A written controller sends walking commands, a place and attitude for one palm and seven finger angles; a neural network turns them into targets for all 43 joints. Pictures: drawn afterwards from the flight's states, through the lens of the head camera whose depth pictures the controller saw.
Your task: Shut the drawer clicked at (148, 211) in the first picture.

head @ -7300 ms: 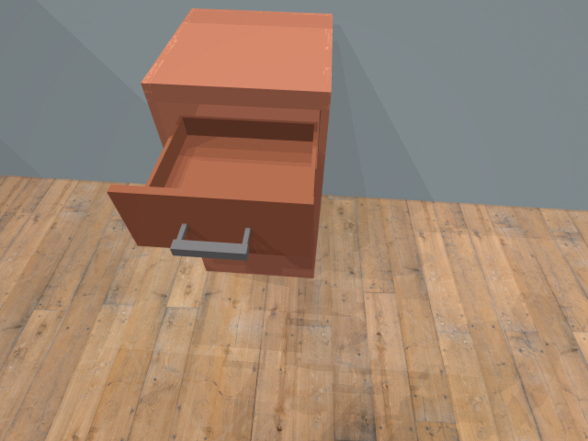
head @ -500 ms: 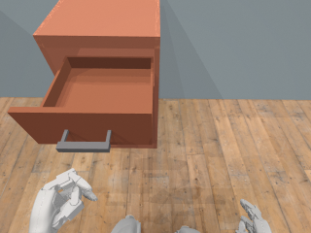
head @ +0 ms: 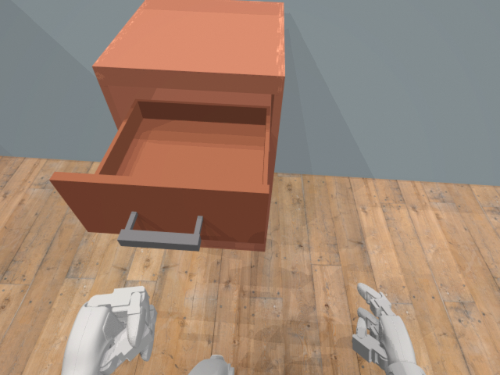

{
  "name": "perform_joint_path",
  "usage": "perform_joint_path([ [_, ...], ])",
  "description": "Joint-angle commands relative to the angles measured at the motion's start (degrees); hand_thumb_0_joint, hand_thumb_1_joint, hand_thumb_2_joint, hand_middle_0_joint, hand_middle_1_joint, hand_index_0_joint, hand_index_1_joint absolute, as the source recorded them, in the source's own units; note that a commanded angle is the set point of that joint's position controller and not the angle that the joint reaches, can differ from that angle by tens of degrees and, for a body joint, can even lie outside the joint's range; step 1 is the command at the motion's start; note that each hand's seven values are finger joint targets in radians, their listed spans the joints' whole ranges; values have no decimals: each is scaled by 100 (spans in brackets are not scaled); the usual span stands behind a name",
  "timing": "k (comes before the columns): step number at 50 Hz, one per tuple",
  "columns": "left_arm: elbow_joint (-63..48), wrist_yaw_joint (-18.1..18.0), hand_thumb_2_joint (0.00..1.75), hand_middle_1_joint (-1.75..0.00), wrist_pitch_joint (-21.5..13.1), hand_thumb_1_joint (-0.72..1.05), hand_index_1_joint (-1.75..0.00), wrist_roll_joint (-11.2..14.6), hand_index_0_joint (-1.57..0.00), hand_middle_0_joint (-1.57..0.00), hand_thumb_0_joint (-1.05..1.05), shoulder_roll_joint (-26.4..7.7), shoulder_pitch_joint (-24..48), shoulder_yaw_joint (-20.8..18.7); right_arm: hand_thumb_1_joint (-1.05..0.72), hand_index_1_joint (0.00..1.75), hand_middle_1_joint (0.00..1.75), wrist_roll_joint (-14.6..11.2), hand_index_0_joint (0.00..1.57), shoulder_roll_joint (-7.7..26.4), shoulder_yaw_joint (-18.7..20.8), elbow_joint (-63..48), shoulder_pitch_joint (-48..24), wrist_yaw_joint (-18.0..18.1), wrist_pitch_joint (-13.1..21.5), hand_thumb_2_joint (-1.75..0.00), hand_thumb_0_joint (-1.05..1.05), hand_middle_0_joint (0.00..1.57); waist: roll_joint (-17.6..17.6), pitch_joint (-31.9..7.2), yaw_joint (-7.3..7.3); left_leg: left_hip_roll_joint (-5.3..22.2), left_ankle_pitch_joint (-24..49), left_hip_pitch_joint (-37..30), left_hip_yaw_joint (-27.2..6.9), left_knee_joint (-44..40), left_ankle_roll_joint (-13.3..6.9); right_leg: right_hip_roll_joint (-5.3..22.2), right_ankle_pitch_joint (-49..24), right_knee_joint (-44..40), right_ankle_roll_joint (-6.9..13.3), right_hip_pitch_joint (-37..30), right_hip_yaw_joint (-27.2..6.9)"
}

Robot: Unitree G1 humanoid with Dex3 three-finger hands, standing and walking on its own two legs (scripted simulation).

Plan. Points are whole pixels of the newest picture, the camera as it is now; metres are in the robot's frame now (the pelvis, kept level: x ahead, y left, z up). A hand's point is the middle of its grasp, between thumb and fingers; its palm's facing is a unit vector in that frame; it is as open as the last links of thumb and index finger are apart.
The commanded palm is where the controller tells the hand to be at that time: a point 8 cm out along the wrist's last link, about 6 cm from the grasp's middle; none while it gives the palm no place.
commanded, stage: raise the hand and make a fist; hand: left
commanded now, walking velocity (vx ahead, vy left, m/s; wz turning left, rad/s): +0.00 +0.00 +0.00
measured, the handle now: (163, 229) +0.37 +0.20 -0.02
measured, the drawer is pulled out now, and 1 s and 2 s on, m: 0.30 0.30 0.30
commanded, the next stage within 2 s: bring the fist close to the handle in 0.44 s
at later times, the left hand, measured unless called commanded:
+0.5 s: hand (150, 325) +0.18 +0.14 +0.07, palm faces +0.00 -1.00 -0.04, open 3.3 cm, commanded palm +0.14 +0.21 +0.08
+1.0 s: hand (165, 312) +0.21 +0.14 +0.03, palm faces -0.01 -1.00 -0.03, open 3.3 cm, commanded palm +0.19 +0.20 +0.03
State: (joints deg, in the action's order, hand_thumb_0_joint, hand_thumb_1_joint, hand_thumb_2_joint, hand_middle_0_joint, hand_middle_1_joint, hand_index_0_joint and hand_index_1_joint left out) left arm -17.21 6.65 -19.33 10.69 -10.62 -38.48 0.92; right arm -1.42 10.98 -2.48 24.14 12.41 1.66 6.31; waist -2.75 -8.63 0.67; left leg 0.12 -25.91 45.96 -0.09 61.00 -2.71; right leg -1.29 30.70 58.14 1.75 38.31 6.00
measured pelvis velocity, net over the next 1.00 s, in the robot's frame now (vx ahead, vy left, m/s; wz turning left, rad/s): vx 0.00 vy -0.02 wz -0.01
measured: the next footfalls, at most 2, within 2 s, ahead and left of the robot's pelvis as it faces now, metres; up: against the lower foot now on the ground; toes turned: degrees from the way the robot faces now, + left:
none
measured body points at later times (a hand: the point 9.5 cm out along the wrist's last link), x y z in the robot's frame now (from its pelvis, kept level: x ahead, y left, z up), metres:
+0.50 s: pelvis +0.00 -0.01 +0.00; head +0.03 -0.01 +0.45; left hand +0.17 +0.20 +0.08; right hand +0.18 -0.24 -0.06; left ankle +0.04 +0.09 -0.67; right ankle -0.01 -0.10 -0.67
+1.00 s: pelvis +0.00 -0.02 -0.02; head +0.06 -0.01 +0.43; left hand +0.20 +0.20 +0.04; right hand +0.19 -0.25 -0.09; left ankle +0.04 +0.09 -0.67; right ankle -0.01 -0.11 -0.67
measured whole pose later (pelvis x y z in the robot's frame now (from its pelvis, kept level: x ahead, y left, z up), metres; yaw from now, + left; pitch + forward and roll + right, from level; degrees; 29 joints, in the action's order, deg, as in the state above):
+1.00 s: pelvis +0.00 -0.02 -0.02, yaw +0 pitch +15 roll -3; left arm -6.0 9.0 -23.5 12.4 -11.4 -28.8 -3.2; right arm -0.9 12.7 -0.6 28.2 12.1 2.2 6.9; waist -2.3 -9.6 -0.9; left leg 1.1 -28.1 53.8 -0.8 66.5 -1.3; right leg -2.1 33.4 64.3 3.3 46.4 6.6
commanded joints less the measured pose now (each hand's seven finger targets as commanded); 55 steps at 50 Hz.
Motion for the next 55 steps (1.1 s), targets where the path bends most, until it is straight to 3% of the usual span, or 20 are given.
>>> perform_joint_path([
  [1,-1371,8,90,-160,-418,90,-160,65,-140,-140,0,-299,-174,-242,-90,30,30,-55,20,775,410,-910,-317,42,300,-90,0,20,-110,-573,-89,96,935,-1239,-403,-1120,81,-55,-965,-885,0,146,-135],
  [6,-1293,-6,90,-160,-409,90,-160,65,-140,-140,0,-239,-169,-128,-90,30,30,-64,20,808,430,-910,-328,43,348,-90,0,20,141,-358,-165,81,651,-1046,-427,-1129,63,-54,-735,-947,-27,246,-149],
  [7,-1202,-24,90,-160,-413,90,-160,69,-140,-140,0,-391,-178,-312,-90,30,30,-68,20,813,456,-884,-310,54,340,-90,0,20,229,-379,-140,82,558,-981,-419,-1133,71,-54,-633,-966,-26,228,-168],
  [9,-1331,-38,90,-160,-453,90,-160,63,-140,-140,0,-347,-268,-256,-90,30,30,-66,20,802,450,-936,-339,54,356,-90,0,20,-3,-444,-90,70,588,-1002,-372,-1128,71,-32,-626,-935,-11,202,-183],
  [11,-1309,-107,90,-160,-454,90,-160,64,-140,-140,0,-479,-311,-470,-90,30,30,-68,20,787,474,-893,-307,62,328,-90,0,20,35,-569,-35,67,680,-1008,-357,-1124,74,-52,-695,-919,3,113,-192],
  [15,-1199,-129,90,-160,-501,90,-160,112,-140,-140,0,-497,-281,-552,-90,30,30,-78,20,796,486,-844,-338,74,339,-90,0,20,96,-509,-61,67,693,-962,-314,-1080,64,-60,-728,-989,-20,117,-244],
  [16,-1261,-101,90,-160,-510,90,-160,119,-140,-140,0,-350,-206,-357,-90,30,30,-79,20,803,461,-867,-308,62,351,-90,0,20,-33,-463,-121,56,680,-994,-309,-1080,63,-50,-732,-982,-21,155,-231],
  [20,-1045,-67,90,-160,-465,90,-160,141,-140,-140,0,-583,-221,-636,-90,30,30,-83,20,814,487,-782,-333,89,368,-90,0,20,128,-490,-91,56,716,-920,-282,-1038,50,-43,-783,-1067,-38,57,-312],
  [21,-1067,-29,90,-160,-457,90,-160,164,-140,-140,0,-464,-195,-514,-90,30,30,-85,20,801,472,-797,-302,87,370,-90,0,20,118,-496,-125,40,799,-954,-265,-1030,43,-35,-908,-1066,-43,27,-319],
  [25,-958,52,90,-160,-439,90,-160,241,-140,-140,0,-581,-218,-722,-90,30,30,-90,20,796,490,-722,-342,102,373,-90,0,20,217,-547,-100,32,978,-953,-242,-978,33,-25,-1170,-1110,-73,-98,-371],
  [28,-1020,113,90,-160,-511,90,-160,268,-140,-140,0,-462,-101,-591,-90,30,30,-84,20,787,483,-703,-284,98,415,-90,0,20,34,-595,-142,25,1106,-1060,-239,-958,42,-24,-1325,-1037,-63,-54,-331],
  [31,-633,171,90,-160,-591,90,-160,245,-140,-140,0,-440,104,-607,-90,30,30,-47,20,811,491,-618,-316,98,414,-90,0,20,305,-400,-204,18,972,-781,-257,-807,40,-23,-1223,-987,-85,151,-392],
  [35,-480,228,90,-160,-764,90,-160,225,-140,-140,0,-565,290,-751,-90,30,30,-21,20,829,516,-573,-340,92,416,-90,0,20,257,-622,-174,14,1012,-631,-248,-627,42,-18,-1256,-802,-70,232,-420],
  [38,-577,267,90,-160,-885,90,-160,251,-140,-140,0,-475,409,-673,-90,30,30,-7,20,806,524,-572,-288,81,440,-90,0,20,-13,-958,-149,15,1196,-749,-231,-521,52,-14,-1461,-647,-48,270,-416],
  [45,-55,223,90,-160,-830,90,-160,205,-140,-140,0,-617,941,-843,-90,30,30,7,20,857,510,-476,-340,106,355,-90,0,20,173,-893,-208,37,1014,-346,-255,-316,50,-24,-1242,-526,-53,485,-480],
  [47,-144,234,90,-160,-834,90,-160,219,-140,-140,0,-460,925,-660,-90,30,30,14,20,846,498,-524,-311,86,363,-90,0,20,-61,-1123,-176,31,1096,-460,-239,-303,53,-9,-1338,-451,-43,493,-449],
  [50,192,156,90,-160,-791,90,-160,193,-140,-140,0,-655,1240,-878,-90,30,30,38,20,886,494,-440,-323,110,313,-90,0,20,258,-1003,-231,42,960,-155,-254,-175,42,-18,-1194,-451,-69,582,-531],
  [52,190,142,90,-160,-844,90,-160,193,-140,-140,0,-572,1413,-796,-90,30,30,55,20,882,484,-439,-309,91,326,-90,0,20,55,-1164,-196,36,982,-171,-244,-132,55,-1,-1217,-342,-54,631,-517],
  [55,339,104,90,-160,-884,90,-160,193,-140,-140,0,-604,1430,-855,-90,30,30,65,20,903,493,-412,-320,71,310,-90,0,20,144,-1296,-191,43,1072,-88,-255,-59,49,-15,-1330,-236,-52,633,-509],
])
